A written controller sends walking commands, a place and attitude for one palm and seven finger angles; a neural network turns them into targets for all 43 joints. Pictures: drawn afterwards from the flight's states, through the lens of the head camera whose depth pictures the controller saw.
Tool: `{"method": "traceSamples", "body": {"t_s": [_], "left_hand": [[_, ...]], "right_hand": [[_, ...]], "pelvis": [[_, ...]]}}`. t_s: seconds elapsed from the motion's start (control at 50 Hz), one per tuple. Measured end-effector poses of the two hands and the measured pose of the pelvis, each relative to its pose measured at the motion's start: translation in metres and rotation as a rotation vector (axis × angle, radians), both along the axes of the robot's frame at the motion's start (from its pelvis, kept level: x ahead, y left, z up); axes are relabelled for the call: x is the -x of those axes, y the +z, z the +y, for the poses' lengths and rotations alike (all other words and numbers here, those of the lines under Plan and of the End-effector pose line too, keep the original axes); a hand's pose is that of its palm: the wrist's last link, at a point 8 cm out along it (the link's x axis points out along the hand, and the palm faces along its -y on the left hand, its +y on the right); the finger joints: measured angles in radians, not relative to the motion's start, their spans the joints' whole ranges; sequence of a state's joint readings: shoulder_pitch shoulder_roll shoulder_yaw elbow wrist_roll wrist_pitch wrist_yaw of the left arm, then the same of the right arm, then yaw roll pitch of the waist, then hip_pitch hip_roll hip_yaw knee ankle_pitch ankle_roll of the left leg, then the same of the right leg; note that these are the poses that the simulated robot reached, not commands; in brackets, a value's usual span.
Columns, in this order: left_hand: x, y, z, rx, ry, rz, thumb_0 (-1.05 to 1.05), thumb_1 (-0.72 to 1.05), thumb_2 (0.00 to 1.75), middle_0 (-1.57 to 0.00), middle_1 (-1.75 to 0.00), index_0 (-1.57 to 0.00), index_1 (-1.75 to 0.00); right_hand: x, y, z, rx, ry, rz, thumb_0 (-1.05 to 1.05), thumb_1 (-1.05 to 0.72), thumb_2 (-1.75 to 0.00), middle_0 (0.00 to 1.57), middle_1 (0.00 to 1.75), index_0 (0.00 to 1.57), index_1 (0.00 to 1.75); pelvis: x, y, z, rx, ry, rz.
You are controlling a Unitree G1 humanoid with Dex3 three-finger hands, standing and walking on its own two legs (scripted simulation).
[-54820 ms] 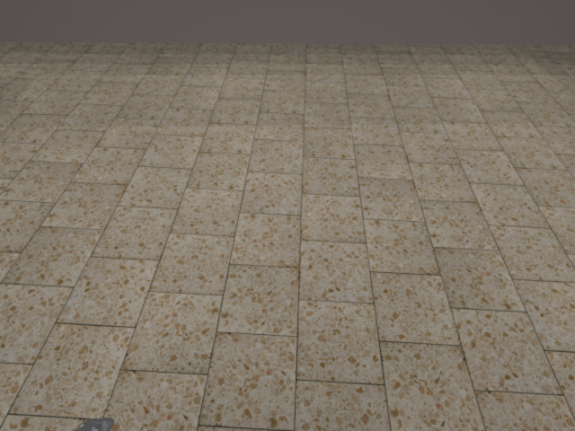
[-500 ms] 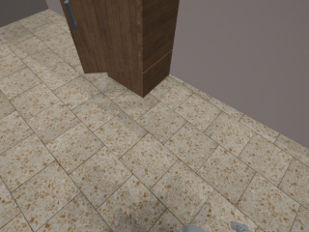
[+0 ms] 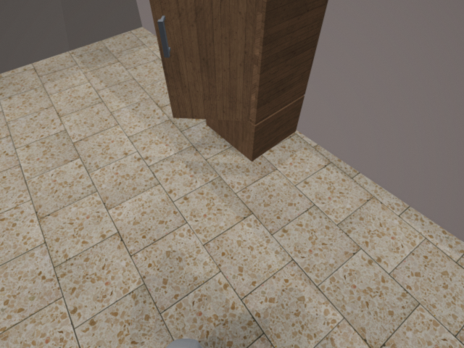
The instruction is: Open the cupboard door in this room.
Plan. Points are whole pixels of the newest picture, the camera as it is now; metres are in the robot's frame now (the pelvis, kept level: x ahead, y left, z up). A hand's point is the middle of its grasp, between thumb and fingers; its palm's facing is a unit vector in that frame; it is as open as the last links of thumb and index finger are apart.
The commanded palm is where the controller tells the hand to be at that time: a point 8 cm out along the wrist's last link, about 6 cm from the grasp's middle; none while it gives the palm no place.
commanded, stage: take the last steps up to it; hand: left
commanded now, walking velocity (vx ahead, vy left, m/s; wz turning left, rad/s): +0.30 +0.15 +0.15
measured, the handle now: (165, 36) +1.14 +0.36 -0.04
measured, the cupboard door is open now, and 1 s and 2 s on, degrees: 45 45 45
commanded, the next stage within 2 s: come to a stop and stand still in 1.44 s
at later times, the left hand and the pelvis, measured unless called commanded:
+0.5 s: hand (123, 307) +0.21 +0.25 -0.16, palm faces +0.03 -0.98 -0.19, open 7.4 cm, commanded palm none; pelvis +0.13 +0.07 +0.00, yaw +2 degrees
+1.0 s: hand (133, 278) +0.27 +0.25 -0.17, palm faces +0.15 -0.97 -0.19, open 7.2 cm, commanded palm none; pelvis +0.32 +0.08 +0.00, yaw +4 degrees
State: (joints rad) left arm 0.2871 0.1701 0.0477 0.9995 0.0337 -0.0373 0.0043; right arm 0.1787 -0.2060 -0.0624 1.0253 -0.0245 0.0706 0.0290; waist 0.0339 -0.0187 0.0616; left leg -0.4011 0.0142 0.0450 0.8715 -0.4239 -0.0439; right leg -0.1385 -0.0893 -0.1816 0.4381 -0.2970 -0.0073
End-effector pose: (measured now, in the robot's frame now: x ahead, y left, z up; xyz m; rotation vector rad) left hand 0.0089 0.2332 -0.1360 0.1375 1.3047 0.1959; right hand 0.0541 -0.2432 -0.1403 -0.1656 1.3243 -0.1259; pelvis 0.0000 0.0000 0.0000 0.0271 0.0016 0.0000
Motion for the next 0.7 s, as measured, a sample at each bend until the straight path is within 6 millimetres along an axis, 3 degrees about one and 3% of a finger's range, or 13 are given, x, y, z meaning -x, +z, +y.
{"method": "traceSamples", "body": {"t_s": [0.14,0.18,0.22,0.28,0.38,0.56,0.64,0.7], "left_hand": [[0.05,-0.019,0.036,0.035,0.11,0.161,0.0,0.91,0.9,-0.2,-0.3,-0.21,-0.3],[0.052,-0.026,0.049,0.04,0.114,0.209,0.0,0.91,0.9,-0.2,-0.3,-0.21,-0.3],[0.04,-0.025,0.059,0.036,0.102,0.222,0.0,0.91,0.9,-0.2,-0.3,-0.2,-0.3],[0.002,-0.018,0.071,0.03,0.08,0.165,0.01,0.91,0.9,-0.2,-0.3,-0.2,-0.3],[-0.081,-0.005,0.078,0.023,0.034,0.02,0.01,0.91,0.9,-0.19,-0.3,-0.2,-0.29],[-0.242,0.002,0.055,0.014,-0.104,-0.147,0.0,0.91,0.9,-0.19,-0.3,-0.2,-0.29],[-0.297,-0.001,0.039,0.006,-0.125,-0.229,0.0,0.91,0.9,-0.2,-0.3,-0.2,-0.3],[-0.306,0.003,0.033,0.009,-0.088,-0.228,0.0,0.91,0.9,-0.2,-0.3,-0.2,-0.3]], "right_hand": [[-0.077,0.008,0.04,0.028,0.118,-0.132,0.01,-0.91,-0.9,0.2,0.3,0.19,0.3],[-0.092,0.006,0.051,0.042,0.125,-0.181,0.01,-0.91,-0.9,0.2,0.3,0.2,0.3],[-0.094,0.007,0.061,0.045,0.117,-0.19,0.0,-0.91,-0.9,0.2,0.3,0.2,0.3],[-0.084,0.008,0.075,0.035,0.099,-0.143,0.0,-0.91,-0.9,0.2,0.3,0.2,0.3],[-0.056,0.004,0.083,0.019,0.046,-0.01,0.0,-0.93,-0.89,0.2,0.3,0.2,0.3],[-0.019,-0.012,0.089,-0.043,-0.077,0.231,0.0,-0.91,-0.89,0.2,0.3,0.2,0.3],[-0.028,-0.022,0.084,-0.069,-0.105,0.319,0.0,-0.91,-0.89,0.2,0.3,0.2,0.3],[-0.064,-0.019,0.077,-0.066,-0.094,0.309,0.01,-0.91,-0.89,0.2,0.3,0.2,0.3]], "pelvis": [[-0.025,-0.011,0.034,0.013,0.04,0.004],[-0.032,-0.017,0.046,0.018,0.043,0.002],[-0.039,-0.015,0.053,0.017,0.039,0.002],[-0.054,-0.007,0.061,0.019,0.043,0.005],[-0.083,0.0,0.069,0.015,0.045,0.007],[-0.152,-0.009,0.06,-0.011,0.023,0.007],[-0.186,-0.02,0.048,0.003,0.032,-0.003],[-0.207,-0.014,0.044,0.008,0.044,-0.01]]}}
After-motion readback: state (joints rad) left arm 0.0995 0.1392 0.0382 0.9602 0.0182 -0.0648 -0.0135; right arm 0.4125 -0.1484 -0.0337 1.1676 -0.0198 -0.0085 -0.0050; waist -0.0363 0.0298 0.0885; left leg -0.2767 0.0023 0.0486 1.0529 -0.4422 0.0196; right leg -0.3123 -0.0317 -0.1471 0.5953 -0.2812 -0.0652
